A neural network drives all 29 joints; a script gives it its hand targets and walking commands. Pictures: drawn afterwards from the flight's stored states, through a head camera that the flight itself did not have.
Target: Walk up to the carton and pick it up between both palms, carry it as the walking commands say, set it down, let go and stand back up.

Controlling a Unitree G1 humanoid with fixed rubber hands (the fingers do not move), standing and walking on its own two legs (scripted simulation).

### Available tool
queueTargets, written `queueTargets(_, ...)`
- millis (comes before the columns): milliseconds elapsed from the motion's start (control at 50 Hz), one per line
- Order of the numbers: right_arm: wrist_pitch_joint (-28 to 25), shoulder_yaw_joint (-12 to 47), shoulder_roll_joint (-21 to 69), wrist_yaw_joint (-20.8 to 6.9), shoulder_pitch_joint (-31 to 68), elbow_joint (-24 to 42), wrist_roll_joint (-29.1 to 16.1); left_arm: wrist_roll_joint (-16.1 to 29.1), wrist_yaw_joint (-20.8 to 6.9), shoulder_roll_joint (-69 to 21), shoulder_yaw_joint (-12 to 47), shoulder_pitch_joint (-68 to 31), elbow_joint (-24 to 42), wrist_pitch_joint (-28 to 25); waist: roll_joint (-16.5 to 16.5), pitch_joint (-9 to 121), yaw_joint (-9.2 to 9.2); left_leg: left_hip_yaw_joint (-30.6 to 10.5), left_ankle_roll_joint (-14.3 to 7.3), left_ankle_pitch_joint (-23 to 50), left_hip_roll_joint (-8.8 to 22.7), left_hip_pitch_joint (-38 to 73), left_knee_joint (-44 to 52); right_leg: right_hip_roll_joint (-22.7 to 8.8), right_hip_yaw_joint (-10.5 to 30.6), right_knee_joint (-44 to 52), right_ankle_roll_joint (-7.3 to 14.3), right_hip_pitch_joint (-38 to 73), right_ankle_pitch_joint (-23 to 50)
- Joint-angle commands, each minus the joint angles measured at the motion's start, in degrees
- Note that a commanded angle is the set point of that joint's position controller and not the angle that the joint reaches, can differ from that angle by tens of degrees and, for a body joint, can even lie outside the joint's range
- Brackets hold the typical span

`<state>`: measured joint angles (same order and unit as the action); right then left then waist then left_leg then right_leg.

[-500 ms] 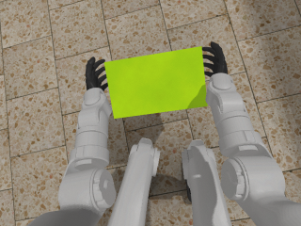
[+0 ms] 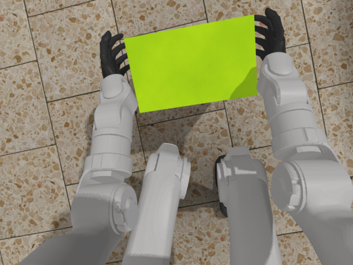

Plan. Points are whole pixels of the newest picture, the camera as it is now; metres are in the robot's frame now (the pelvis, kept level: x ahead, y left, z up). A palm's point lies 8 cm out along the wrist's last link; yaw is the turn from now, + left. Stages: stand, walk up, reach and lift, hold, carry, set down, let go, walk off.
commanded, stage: set down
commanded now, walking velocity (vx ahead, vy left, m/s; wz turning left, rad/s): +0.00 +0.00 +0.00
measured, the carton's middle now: (191, 66) +0.50 +0.03 -0.21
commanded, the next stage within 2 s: none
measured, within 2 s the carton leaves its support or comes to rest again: rests again in 1.74 s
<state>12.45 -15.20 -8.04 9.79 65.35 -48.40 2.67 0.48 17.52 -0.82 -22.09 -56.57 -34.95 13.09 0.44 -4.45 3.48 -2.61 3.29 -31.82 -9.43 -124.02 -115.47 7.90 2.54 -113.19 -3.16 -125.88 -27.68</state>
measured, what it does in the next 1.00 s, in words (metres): lowers itself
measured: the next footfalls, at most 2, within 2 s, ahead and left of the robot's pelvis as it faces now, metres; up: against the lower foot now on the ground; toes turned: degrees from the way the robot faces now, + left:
none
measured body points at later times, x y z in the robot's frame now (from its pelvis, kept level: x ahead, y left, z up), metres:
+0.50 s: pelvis -0.01 -0.01 -0.05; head +0.33 +0.00 +0.23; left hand +0.49 +0.18 -0.20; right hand +0.54 -0.13 -0.22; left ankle +0.11 +0.11 -0.39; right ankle +0.13 -0.12 -0.39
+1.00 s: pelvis +0.01 -0.01 -0.08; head +0.35 +0.00 +0.22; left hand +0.49 +0.19 -0.23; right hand +0.55 -0.13 -0.24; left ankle +0.11 +0.11 -0.39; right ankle +0.13 -0.11 -0.39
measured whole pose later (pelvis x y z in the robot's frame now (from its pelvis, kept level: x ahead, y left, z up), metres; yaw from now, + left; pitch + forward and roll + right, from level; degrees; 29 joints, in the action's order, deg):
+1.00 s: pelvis +0.01 -0.01 -0.08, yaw +1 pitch +29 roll +1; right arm 6.1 -3.8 -15.5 11.5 77.4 -66.1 -8.3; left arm 5.4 12.9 5.8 -18.4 -65.8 -48.4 6.3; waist 0.6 -20.7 4.2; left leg -1.2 4.1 -38.3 -8.2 -124.5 -133.3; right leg 6.6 -0.5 -131.7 -0.7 -127.6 -33.5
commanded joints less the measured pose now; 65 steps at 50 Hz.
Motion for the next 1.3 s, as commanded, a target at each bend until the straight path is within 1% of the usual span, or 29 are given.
queueTargets(0,-1.07,31.37,56.08,-16.94,36.14,7.80,-8.03,7.24,-21.71,-49.99,38.88,-46.02,7.11,-1.06,0.27,86.97,1.20,5.36,1.00,18.62,0.57,41.13,12.18,0.70,-5.71,5.99,2.55,39.11,11.76)
queueTargets(80,-0.58,34.97,53.41,-15.83,41.10,13.83,-10.87,10.08,-20.89,-46.37,41.58,-50.86,12.84,-1.31,1.41,98.95,1.05,5.97,1.02,21.18,0.76,44.54,9.28,0.68,-5.86,3.13,2.22,46.86,14.90)
queueTargets(140,0.49,39.64,49.71,-14.07,45.61,22.56,-14.25,13.41,-19.83,-41.54,45.10,-55.07,20.60,-0.65,2.28,115.45,1.47,6.79,1.20,25.31,0.91,51.35,6.54,0.84,-5.75,0.94,1.87,58.31,19.65)
queueTargets(160,0.65,40.36,49.78,-13.22,47.32,24.93,-15.89,14.49,-19.19,-40.51,45.12,-56.13,22.17,-0.73,3.09,120.57,2.47,7.00,1.06,26.18,0.94,54.19,6.43,0.97,-5.67,0.54,1.60,62.80,20.56)
queueTargets(180,0.45,40.32,49.99,-12.44,48.35,27.33,-17.23,15.51,-18.41,-40.73,44.86,-56.05,24.37,-0.94,3.15,124.24,2.99,7.52,1.16,29.00,0.73,57.33,5.85,1.24,-5.82,0.24,1.39,65.36,22.81)
queueTargets(200,0.32,39.33,49.61,-12.03,47.05,27.15,-17.69,15.58,-17.74,-40.59,44.02,-54.48,25.23,-0.86,1.95,121.73,3.97,7.91,1.35,31.04,0.86,57.75,5.61,1.27,-5.85,-0.30,1.38,63.72,24.09)
queueTargets(220,0.34,37.30,48.69,-12.03,46.25,24.11,-17.26,14.91,-17.52,-39.73,42.68,-55.06,24.13,-0.67,1.39,116.08,3.88,7.71,1.10,28.51,1.28,56.43,5.74,1.14,-5.88,-0.21,1.60,59.64,21.26)
queueTargets(240,0.49,35.08,48.37,-12.19,46.06,20.33,-16.34,13.62,-17.62,-39.29,41.01,-55.24,21.07,-0.34,1.32,108.27,4.07,7.72,0.54,24.30,1.60,53.15,5.97,0.84,-5.84,-0.09,1.88,55.07,16.86)
queueTargets(260,0.56,32.53,48.59,-12.71,46.06,14.49,-14.95,12.58,-17.96,-39.73,39.87,-56.40,15.43,-0.33,1.32,98.30,3.09,7.70,0.08,18.62,2.00,47.94,6.40,0.50,-5.61,0.29,2.34,49.65,11.66)
queueTargets(300,0.07,30.22,50.50,-14.29,44.93,5.67,-12.97,10.62,-19.40,-41.28,37.41,-56.89,7.17,-1.11,1.93,84.49,3.37,7.71,-0.64,11.64,1.92,36.61,6.05,-0.26,-4.83,-0.08,2.81,43.73,6.29)
queueTargets(360,-1.22,27.82,51.60,-16.31,43.52,-1.63,-9.66,6.39,-22.06,-42.86,31.56,-52.18,-3.06,-1.87,4.01,71.86,4.24,7.69,-1.27,8.77,1.65,26.35,4.47,-0.40,-3.84,-0.60,2.56,38.74,5.17)
queueTargets(380,-1.64,27.15,51.63,-16.56,43.29,-3.02,-8.66,5.52,-22.78,-42.90,29.92,-51.13,-5.48,-2.08,5.03,68.90,3.66,7.67,-1.36,8.71,1.55,24.32,3.70,-0.35,-3.87,-0.84,2.44,37.18,5.44)
queueTargets(400,-2.16,26.65,51.41,-16.67,43.44,-3.40,-8.21,4.94,-23.38,-42.40,28.58,-50.75,-6.33,-2.38,5.45,66.81,3.68,7.74,-1.41,9.40,1.50,23.01,2.91,-0.38,-3.88,-1.40,2.40,36.02,6.42)
queueTargets(440,-3.14,25.80,51.04,-16.47,43.80,-4.13,-8.00,4.50,-24.04,-41.50,26.59,-51.10,-6.97,-3.01,5.56,63.49,3.33,7.76,-1.44,10.88,1.55,21.18,1.61,-0.42,-3.84,-2.47,2.37,33.90,8.23)
queueTargets(480,-4.46,25.29,49.68,-15.99,46.49,-1.92,-8.66,4.76,-24.35,-42.02,26.47,-51.41,-7.62,-3.51,4.39,62.88,1.27,7.75,-1.38,11.66,1.39,21.22,0.50,-0.26,-3.78,-2.89,2.61,32.34,9.62)
queueTargets(500,-5.25,25.34,49.13,-15.81,47.35,-0.88,-9.41,5.34,-24.28,-42.49,27.61,-52.41,-6.75,-3.88,2.82,63.69,1.14,7.60,-1.17,13.25,1.25,21.51,0.05,-0.12,-3.77,-3.59,2.88,31.88,11.04)
queueTargets(520,-6.11,25.60,47.88,-15.61,48.61,0.11,-10.32,5.67,-24.04,-42.55,28.31,-52.94,-6.10,-4.22,1.71,64.60,1.78,7.45,-0.96,14.80,1.19,21.87,-0.26,-0.06,-3.77,-4.17,3.09,31.80,12.04)
queueTargets(540,-6.98,26.00,46.69,-15.30,49.44,1.31,-11.43,6.23,-23.67,-43.05,29.32,-53.26,-5.01,-4.69,0.38,65.31,1.93,7.18,-0.72,17.14,1.19,23.18,-0.63,0.01,-3.77,-4.85,3.31,31.26,13.87)
queueTargets(600,-8.81,27.60,45.57,-14.03,49.35,2.23,-14.32,8.31,-22.42,-43.20,32.34,-53.99,-1.23,-6.15,-1.52,68.06,1.58,6.23,-0.17,22.61,1.43,27.87,-1.22,0.20,-4.15,-6.37,3.63,31.22,18.25)
queueTargets(660,-9.23,28.67,46.18,-13.00,45.96,1.68,-14.79,9.80,-21.32,-42.95,34.41,-51.99,-0.17,-6.77,-0.84,71.86,0.31,5.82,0.10,24.13,1.47,31.34,-1.48,0.64,-4.71,-6.96,3.75,35.05,19.78)
queueTargets(700,-8.83,28.69,46.89,-12.92,43.71,-0.27,-13.88,9.48,-21.13,-42.87,34.02,-49.73,-2.54,-6.54,-0.09,70.51,0.04,5.88,0.02,22.29,1.34,30.74,-1.47,0.77,-4.82,-6.83,3.64,35.51,18.24)
queueTargets(720,-8.55,28.72,47.31,-13.06,42.61,-1.42,-13.53,9.16,-21.21,-42.63,33.81,-49.21,-3.55,-6.36,0.27,69.32,0.05,5.84,-0.06,21.23,1.33,30.10,-1.57,0.84,-4.80,-6.85,3.62,35.32,17.43)
queueTargets(760,-8.04,29.09,48.28,-13.59,41.61,-2.12,-13.29,8.59,-21.61,-42.50,33.43,-48.44,-4.87,-6.02,0.63,67.84,0.79,5.86,-0.28,20.26,1.22,28.93,-1.91,0.94,-4.76,-7.18,3.50,35.28,16.73)
queueTargets(840,-8.02,28.95,48.91,-14.44,41.70,-2.53,-13.89,8.34,-22.15,-43.27,33.35,-49.03,-4.00,-6.15,-0.77,65.78,1.45,5.93,-0.30,21.98,1.36,28.84,-2.68,0.96,-4.54,-7.90,3.58,33.34,18.29)
queueTargets(880,-8.12,28.17,48.37,-14.75,42.10,-3.65,-13.77,7.78,-22.51,-42.90,32.55,-48.76,-4.94,-5.94,-1.02,62.08,1.52,5.77,-0.54,20.58,1.39,27.23,-2.63,0.83,-4.35,-7.84,3.65,30.84,16.86)
queueTargets(960,-8.29,26.00,46.70,-15.16,41.86,-6.81,-12.64,6.38,-22.97,-41.82,29.92,-48.49,-7.24,-5.53,-0.68,53.89,0.80,5.38,-1.00,16.43,1.37,23.32,-2.28,0.49,-4.18,-7.43,4.01,25.93,13.04)
queueTargets(1020,-8.78,24.05,44.98,-15.19,41.98,-8.06,-11.58,5.42,-23.23,-40.71,27.87,-48.42,-8.00,-5.62,-0.60,48.69,0.24,4.97,-1.31,15.42,1.28,20.70,-2.21,0.43,-3.94,-7.32,4.40,22.48,12.28)
queueTargets(1180,-9.93,23.81,42.86,-14.35,41.99,-8.89,-11.16,4.86,-22.89,-38.00,25.76,-47.79,-10.39,-6.76,0.21,47.64,0.65,4.89,-1.40,15.69,1.30,18.30,-3.13,0.62,-3.11,-7.74,4.43,23.89,13.50)
queueTargets(1280,-10.43,23.86,43.12,-14.21,40.20,-9.59,-11.10,4.83,-23.14,-37.98,25.19,-46.43,-11.29,-7.45,0.16,47.50,0.64,5.13,-1.27,17.77,1.22,17.54,-3.79,0.91,-2.64,-7.76,4.41,24.96,16.28)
